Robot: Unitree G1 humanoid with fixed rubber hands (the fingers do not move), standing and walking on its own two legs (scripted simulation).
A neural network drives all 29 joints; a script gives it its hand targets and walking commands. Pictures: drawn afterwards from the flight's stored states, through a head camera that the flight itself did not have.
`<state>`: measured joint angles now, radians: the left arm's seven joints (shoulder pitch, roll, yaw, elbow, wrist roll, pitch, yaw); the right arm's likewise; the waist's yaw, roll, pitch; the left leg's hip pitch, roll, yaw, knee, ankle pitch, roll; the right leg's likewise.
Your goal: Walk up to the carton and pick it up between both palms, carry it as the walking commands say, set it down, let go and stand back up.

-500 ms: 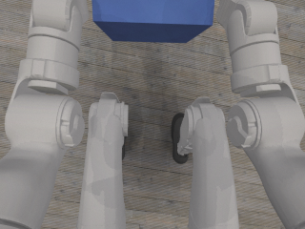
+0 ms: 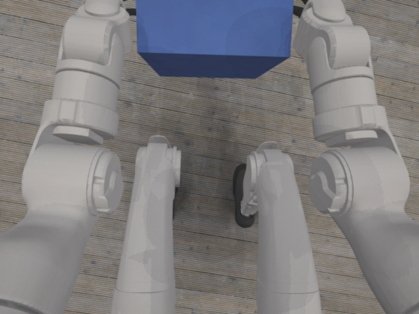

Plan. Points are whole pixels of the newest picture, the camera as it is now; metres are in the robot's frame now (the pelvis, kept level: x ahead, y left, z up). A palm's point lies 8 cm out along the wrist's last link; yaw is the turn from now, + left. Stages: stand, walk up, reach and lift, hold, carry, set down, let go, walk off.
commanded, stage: reach and lift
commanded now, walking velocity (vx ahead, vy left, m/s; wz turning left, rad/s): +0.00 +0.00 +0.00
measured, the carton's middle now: (211, 19) +0.56 +0.03 -0.11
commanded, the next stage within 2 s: none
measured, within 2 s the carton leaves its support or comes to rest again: neither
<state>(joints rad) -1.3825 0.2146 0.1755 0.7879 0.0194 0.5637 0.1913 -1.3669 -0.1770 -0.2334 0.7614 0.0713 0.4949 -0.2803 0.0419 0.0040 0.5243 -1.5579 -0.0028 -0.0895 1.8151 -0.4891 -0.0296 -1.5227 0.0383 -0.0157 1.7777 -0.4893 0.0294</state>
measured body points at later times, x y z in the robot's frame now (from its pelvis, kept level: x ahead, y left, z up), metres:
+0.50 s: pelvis +0.00 +0.00 +0.05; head +0.26 +0.02 +0.41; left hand +0.52 +0.17 +0.02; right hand +0.54 -0.12 +0.03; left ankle +0.16 +0.13 -0.47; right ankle +0.16 -0.13 -0.47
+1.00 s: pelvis +0.00 +0.00 +0.11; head +0.23 +0.02 +0.49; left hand +0.50 +0.17 +0.09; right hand +0.52 -0.11 +0.10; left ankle +0.16 +0.13 -0.47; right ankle +0.16 -0.13 -0.47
